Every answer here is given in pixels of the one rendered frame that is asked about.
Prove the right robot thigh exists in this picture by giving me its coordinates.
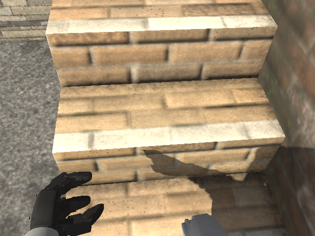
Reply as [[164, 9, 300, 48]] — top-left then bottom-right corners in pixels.
[[181, 213, 228, 236]]

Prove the robot left hand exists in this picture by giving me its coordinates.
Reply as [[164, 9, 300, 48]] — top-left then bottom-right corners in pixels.
[[29, 171, 104, 236]]

